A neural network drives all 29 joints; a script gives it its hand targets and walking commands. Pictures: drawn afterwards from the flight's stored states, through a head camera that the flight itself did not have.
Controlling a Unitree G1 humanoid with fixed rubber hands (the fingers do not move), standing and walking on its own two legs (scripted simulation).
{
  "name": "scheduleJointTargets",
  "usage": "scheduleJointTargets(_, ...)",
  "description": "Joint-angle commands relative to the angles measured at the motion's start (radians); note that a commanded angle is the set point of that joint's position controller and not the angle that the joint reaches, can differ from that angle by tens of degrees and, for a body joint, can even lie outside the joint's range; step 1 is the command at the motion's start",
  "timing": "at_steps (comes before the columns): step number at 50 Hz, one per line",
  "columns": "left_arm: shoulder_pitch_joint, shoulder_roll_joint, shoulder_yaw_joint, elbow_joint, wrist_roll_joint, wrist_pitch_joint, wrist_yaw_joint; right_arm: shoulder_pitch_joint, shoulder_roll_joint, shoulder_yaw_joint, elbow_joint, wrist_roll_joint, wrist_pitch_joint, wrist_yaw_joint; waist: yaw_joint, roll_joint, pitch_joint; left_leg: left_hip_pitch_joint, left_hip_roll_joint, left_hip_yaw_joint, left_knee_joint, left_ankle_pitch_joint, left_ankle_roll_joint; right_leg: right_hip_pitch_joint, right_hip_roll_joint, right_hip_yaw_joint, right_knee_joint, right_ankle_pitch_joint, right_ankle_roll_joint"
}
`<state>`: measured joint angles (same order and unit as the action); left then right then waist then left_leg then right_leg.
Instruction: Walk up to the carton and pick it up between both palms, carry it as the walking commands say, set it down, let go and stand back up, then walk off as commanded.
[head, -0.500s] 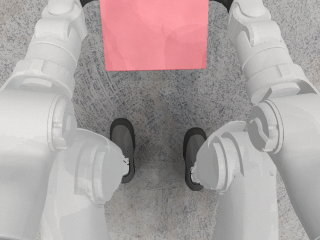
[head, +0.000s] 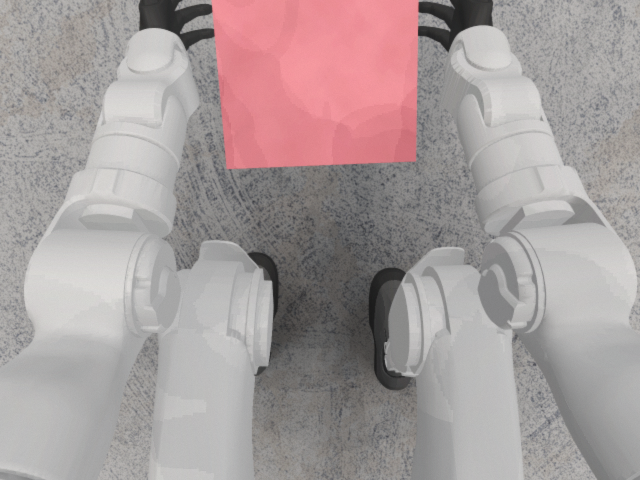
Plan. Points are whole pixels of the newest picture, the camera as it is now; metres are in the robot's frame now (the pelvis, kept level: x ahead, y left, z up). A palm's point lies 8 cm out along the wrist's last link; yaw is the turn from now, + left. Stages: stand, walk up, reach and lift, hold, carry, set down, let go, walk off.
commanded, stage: reach and lift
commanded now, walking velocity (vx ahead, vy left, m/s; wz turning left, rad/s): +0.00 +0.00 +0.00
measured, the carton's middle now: (315, 55) +0.54 +0.03 -0.23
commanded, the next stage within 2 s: none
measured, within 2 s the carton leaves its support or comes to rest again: neither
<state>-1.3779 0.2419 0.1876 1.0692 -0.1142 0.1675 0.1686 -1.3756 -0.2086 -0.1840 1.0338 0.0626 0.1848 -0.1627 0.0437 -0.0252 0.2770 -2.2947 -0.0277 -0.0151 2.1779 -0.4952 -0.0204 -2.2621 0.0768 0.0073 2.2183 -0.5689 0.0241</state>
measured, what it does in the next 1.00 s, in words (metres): rises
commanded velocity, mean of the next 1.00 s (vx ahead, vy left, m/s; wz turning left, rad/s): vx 0.00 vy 0.00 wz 0.00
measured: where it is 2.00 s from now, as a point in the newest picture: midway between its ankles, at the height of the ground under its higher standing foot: (323, 341)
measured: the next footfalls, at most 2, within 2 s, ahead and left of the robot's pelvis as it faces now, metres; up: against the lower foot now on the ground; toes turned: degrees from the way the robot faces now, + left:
none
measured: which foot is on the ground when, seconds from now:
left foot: down 0.00-1.00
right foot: down 0.00-1.00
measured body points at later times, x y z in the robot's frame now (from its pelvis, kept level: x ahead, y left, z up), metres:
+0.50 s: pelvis +0.02 +0.00 +0.03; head +0.33 +0.02 +0.35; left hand +0.53 +0.18 -0.09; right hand +0.55 -0.11 -0.08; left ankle +0.13 +0.12 -0.33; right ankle +0.12 -0.11 -0.33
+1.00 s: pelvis +0.01 +0.00 +0.08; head +0.29 +0.02 +0.43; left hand +0.51 +0.18 -0.01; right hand +0.53 -0.11 +0.00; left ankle +0.13 +0.12 -0.33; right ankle +0.12 -0.12 -0.33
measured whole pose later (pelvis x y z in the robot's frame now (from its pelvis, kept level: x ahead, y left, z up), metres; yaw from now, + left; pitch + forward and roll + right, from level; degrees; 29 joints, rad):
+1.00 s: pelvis +0.01 +0.00 +0.08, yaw -1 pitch +45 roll -1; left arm -1.08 0.00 0.41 0.72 0.16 0.32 0.25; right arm -1.11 0.01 -0.41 0.75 -0.17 0.29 -0.20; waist 0.04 -0.03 -0.12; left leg -2.20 -0.03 -0.02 1.90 -0.48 -0.01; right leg -2.17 0.08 0.02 1.93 -0.54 0.03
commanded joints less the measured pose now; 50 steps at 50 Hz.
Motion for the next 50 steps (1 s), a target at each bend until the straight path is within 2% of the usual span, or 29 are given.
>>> scheduleJointTargets(1, -0.696, -1.001, -0.278, -0.269, -0.049, -0.014, -0.305, -0.692, 0.995, 0.285, -0.235, 0.061, -0.029, 0.292, 0.017, 0.007, -1.326, 0.732, -0.087, 0.077, -0.152, 0.217, 0.021, 0.511, 0.077, -0.07, -0.207, 0.178, -0.02)
scheduleJointTargets(8, -0.621, -1.044, -0.248, -0.28, 0.02, 0.019, -0.324, -0.592, 1.049, 0.221, -0.198, -0.014, 0.006, 0.311, 0.017, 0.02, -1.287, 0.687, -0.092, 0.076, -0.181, 0.232, 0.019, 0.464, 0.085, -0.067, -0.241, 0.192, -0.025)
scheduleJointTargets(14, -0.576, -1.098, -0.302, -0.369, 0.019, 0.031, -0.321, -0.584, 1.103, 0.293, -0.3, 0.001, 0.015, 0.307, 0.031, 0.013, -1.499, 0.778, -0.103, 0.077, -0.192, 0.353, 0.016, 0.543, 0.094, -0.065, -0.249, 0.301, -0.014)
scheduleJointTargets(19, -0.524, -1.134, -0.336, -0.407, 0.032, 0.042, -0.321, -0.52, 1.137, 0.328, -0.333, -0.009, 0.023, 0.296, 0.024, 0.004, -1.579, 0.794, -0.106, 0.074, -0.215, 0.401, 0.015, 0.562, 0.101, -0.068, -0.269, 0.351, -0.007)
scheduleJointTargets(26, -0.446, -1.15, -0.325, -0.376, 0.067, 0.053, -0.317, -0.442, 1.148, 0.319, -0.308, -0.04, 0.027, 0.288, 0.023, 0.001, -1.515, 0.764, -0.112, 0.068, -0.277, 0.345, 0.013, 0.54, 0.108, -0.068, -0.327, 0.307, -0.004)
scheduleJointTargets(36, -0.428, -1.17, -0.267, -0.354, 0.122, 0.086, -0.317, -0.416, 1.156, 0.248, -0.265, -0.091, 0.062, 0.298, 0.021, 0.008, -1.43, 0.739, -0.116, 0.066, -0.364, 0.225, 0.012, 0.512, 0.112, -0.065, -0.409, 0.199, -0.01)
scheduleJointTargets(50, -0.394, -1.237, -0.296, -0.392, 0.127, 0.121, -0.333, -0.378, 1.234, 0.279, -0.29, -0.097, 0.091, 0.309, 0.028, 0.001, -1.561, 0.833, -0.123, 0.07, -0.437, 0.26, 0.014, 0.613, 0.122, -0.057, -0.49, 0.234, -0.004)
